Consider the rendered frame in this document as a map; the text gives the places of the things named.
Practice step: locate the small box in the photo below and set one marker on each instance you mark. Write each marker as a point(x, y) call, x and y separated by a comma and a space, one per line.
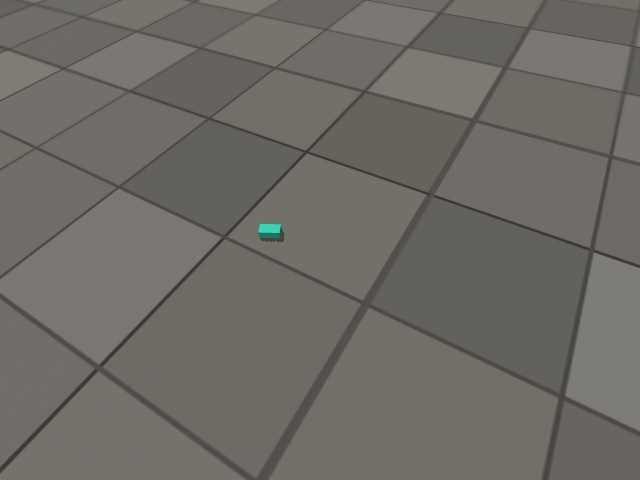
point(270, 231)

